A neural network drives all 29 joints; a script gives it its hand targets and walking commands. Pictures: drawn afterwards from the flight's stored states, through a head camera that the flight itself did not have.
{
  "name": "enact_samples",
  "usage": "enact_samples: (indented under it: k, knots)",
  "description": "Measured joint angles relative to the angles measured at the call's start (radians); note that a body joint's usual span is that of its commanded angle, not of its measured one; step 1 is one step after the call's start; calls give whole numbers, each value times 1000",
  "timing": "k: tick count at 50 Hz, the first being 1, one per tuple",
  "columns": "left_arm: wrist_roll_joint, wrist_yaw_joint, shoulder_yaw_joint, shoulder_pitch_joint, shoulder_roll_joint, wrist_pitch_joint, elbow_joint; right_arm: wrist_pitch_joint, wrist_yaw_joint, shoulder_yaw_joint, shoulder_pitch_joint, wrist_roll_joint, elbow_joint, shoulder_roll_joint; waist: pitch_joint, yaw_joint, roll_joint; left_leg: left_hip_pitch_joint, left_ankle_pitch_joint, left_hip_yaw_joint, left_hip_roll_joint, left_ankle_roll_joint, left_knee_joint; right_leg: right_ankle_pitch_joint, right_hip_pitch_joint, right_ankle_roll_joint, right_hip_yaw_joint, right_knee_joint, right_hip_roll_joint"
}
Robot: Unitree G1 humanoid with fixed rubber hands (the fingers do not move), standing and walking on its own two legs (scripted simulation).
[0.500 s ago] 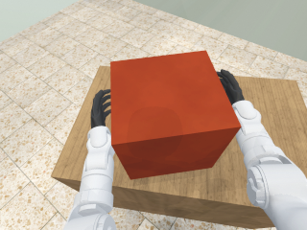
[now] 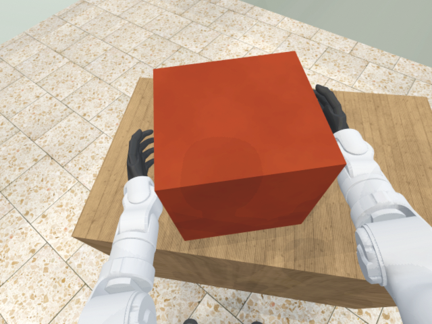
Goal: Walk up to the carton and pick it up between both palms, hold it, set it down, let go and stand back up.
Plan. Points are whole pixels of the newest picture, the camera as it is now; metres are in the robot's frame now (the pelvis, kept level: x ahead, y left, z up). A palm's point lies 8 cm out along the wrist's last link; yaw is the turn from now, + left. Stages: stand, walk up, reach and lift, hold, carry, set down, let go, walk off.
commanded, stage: set down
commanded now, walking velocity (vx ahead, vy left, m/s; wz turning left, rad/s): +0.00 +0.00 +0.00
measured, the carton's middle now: (234, 154) +0.44 +0.04 +0.01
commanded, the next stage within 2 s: none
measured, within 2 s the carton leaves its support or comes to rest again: neither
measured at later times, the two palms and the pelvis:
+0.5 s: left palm (133, 186) +0.34 +0.22 +0.03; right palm (355, 142) +0.46 -0.18 +0.06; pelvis -0.02 +0.00 -0.01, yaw +0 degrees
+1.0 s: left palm (123, 209) +0.29 +0.22 +0.02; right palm (374, 190) +0.40 -0.22 +0.00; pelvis -0.03 +0.00 -0.01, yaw +0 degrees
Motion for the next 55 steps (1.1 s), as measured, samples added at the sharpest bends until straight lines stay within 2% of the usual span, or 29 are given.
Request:
enact_samples:
  k: [11,28,46,55]
  knots:
    - [-41,1,-11,-17,35,8,18,21,5,37,-17,35,43,-31,-18,15,2,-49,-4,0,2,-4,34,0,-50,-2,1,34,0]
    - [-86,1,-54,37,43,26,2,8,72,51,33,87,54,-117,-17,15,6,-61,-6,0,3,-4,70,-1,-64,-3,2,71,0]
    - [-104,7,-115,189,44,38,-165,-78,108,54,227,99,50,-156,-4,15,6,-50,-7,0,3,-4,86,-2,-54,-3,3,88,0]
    - [-106,17,-143,264,44,60,-266,-109,131,54,317,102,-4,-173,14,15,6,-23,-16,0,3,-4,93,-11,-27,-3,3,95,0]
